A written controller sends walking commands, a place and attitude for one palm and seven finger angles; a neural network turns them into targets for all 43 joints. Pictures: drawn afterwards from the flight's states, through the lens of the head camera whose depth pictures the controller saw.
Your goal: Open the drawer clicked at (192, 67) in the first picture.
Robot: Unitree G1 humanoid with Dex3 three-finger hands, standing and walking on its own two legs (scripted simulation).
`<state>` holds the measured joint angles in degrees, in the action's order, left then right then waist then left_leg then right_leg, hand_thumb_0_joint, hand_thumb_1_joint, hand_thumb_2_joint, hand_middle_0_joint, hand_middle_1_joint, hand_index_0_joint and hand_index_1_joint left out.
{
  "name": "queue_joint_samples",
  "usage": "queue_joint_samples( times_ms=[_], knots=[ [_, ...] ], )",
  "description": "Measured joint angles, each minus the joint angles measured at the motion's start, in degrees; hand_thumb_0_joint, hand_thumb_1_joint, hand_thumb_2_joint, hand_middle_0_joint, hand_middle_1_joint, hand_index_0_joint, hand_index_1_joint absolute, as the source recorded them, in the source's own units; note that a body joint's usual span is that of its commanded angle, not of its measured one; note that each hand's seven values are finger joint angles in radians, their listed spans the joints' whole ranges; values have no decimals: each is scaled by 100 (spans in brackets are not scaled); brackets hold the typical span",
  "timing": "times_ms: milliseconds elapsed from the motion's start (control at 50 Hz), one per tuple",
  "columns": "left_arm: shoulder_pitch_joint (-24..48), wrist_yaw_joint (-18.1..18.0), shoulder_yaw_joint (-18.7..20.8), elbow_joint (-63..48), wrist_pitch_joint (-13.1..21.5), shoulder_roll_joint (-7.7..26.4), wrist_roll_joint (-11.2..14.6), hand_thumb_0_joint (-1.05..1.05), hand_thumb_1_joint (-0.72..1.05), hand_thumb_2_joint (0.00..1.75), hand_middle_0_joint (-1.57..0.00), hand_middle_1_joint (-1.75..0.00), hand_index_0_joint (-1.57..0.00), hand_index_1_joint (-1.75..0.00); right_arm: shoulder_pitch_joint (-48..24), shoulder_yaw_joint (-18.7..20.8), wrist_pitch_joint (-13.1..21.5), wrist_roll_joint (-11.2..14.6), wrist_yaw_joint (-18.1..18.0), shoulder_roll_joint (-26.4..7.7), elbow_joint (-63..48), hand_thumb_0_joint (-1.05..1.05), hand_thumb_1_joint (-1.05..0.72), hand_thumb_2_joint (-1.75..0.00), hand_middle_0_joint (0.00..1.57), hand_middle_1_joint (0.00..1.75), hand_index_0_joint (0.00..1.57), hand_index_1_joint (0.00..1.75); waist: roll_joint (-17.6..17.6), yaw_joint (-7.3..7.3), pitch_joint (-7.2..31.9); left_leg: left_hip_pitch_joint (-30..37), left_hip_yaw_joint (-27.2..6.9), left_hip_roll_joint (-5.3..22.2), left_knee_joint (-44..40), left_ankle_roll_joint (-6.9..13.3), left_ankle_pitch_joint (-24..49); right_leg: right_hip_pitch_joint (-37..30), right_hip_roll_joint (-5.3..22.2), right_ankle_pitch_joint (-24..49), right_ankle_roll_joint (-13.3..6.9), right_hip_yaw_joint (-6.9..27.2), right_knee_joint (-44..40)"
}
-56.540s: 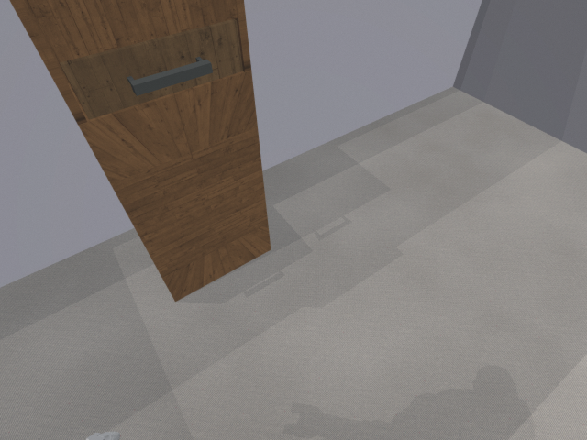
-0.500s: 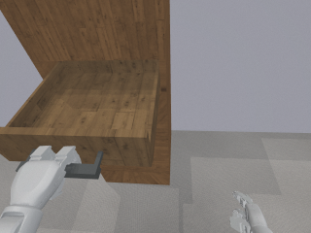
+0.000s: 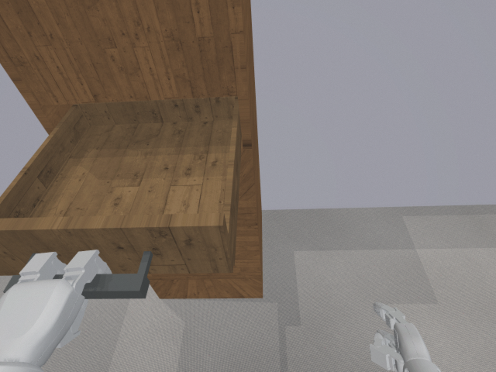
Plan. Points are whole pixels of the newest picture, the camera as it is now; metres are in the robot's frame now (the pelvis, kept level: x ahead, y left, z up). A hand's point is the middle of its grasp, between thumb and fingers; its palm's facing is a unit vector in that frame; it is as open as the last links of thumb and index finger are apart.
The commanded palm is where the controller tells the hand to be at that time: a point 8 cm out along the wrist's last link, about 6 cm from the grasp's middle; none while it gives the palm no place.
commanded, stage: pull the drawer open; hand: left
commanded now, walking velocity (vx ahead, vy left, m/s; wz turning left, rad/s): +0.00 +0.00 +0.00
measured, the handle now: (84, 272) +0.22 +0.24 +0.12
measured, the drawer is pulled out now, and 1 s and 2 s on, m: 0.30 0.30 0.30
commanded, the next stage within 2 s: open the thumb to release the handle in 0.08 s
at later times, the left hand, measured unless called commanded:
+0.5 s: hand (64, 316) +0.17 +0.26 +0.10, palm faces +0.07 -0.08 -0.99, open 8.4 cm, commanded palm +0.15 +0.25 +0.15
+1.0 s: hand (68, 318) +0.17 +0.25 +0.09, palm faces +0.09 -0.09 -0.99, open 13.8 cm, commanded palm +0.16 +0.24 +0.14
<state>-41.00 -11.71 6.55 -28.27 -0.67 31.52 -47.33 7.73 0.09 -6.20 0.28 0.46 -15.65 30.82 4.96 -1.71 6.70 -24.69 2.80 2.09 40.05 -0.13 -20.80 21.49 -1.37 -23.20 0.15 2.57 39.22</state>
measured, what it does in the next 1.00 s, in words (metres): stands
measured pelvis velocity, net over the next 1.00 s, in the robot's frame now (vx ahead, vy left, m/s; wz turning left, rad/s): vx -0.03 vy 0.00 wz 0.06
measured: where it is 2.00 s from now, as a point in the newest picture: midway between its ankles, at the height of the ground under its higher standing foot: outside the picture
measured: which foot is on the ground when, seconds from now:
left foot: down 0.00-1.00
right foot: down 0.00-1.00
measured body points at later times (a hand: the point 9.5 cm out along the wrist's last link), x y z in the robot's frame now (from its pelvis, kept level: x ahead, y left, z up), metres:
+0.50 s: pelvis -0.01 +0.00 +0.00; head -0.01 -0.04 +0.45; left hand +0.16 +0.26 +0.15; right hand +0.21 -0.20 -0.10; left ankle -0.01 +0.12 -0.72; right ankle -0.04 -0.12 -0.72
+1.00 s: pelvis -0.03 +0.00 +0.01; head -0.03 -0.03 +0.45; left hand +0.16 +0.25 +0.15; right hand +0.19 -0.21 -0.09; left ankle -0.01 +0.12 -0.72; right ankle -0.04 -0.12 -0.72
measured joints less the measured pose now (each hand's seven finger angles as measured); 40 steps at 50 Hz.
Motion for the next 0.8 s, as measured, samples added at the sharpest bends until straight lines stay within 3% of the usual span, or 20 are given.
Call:
queue_joint_samples(
  times_ms=[180, 280, 360, 480, 580, 700, 800],
  knots=[
    [-191, -107, 8, -151, 2, 13, 7, 1, 71, 75, -28, -132, -36, -127, 17, 9, -30, 5, 59, 57, 15, 1, -91, -90, 20, 30, 20, 30, 14, -14, 49, -116, 12, 0, 92, 15, -66, 107, 2, -47, 19, 12, 62],
    [519, -171, -65, 281, 119, -53, -161, -1, 68, 77, -32, -132, -38, -130, 55, 96, 81, -63, -48, 77, 143, 1, -91, -90, 20, 30, 20, 30, 42, -143, -75, -192, -146, -88, 213, 30, -66, 102, 80, -118, 15, -151, 176],
    [972, -41, -153, 512, -48, -294, -216, -2, 60, 76, -35, -132, -39, -131, 75, 65, 91, -69, -107, 120, 290, 1, -91, -90, 20, 30, 19, 30, 66, -249, -64, -134, -228, -145, 189, 32, -29, 11, 129, -121, 16, -236, 162],
    [1431, 398, -412, 729, -223, -363, -347, -1, 35, 66, -35, -129, -38, -129, -12, -121, 41, -83, -196, 206, 336, 2, -91, -90, 20, 30, 20, 30, 61, -310, -122, 133, -272, -176, 1, 26, 86, -256, 156, -45, 3, -283, 12],
    [1610, 637, -423, 867, -105, -260, -315, 0, 6, 54, -34, -126, -36, -126, -118, -199, 70, -91, -235, 246, 290, 1, -91, -90, 20, 30, 20, 30, 52, -321, -218, 316, -293, -160, -164, 6, 202, -440, 137, 69, -17, -303, -152],
    [1747, 691, -352, 1032, 119, -220, -269, 0, -27, 40, -30, -122, -34, -123, -194, -184, 136, -106, -254, 217, 274, 1, -90, -90, 20, 30, 20, 30, 28, -326, -310, 389, -301, -139, -300, -8, 327, -510, 116, 196, -30, -311, -288],
    [1777, 606, -315, 1085, 229, -240, -294, 0, -41, 34, -29, -119, -33, -121, -184, -121, 167, -114, -246, 169, 311, 1, -90, -90, 20, 30, 20, 30, 0, -309, -363, 383, -297, -129, -350, -8, 387, -505, 105, 265, -31, -306, -347]
  ],
)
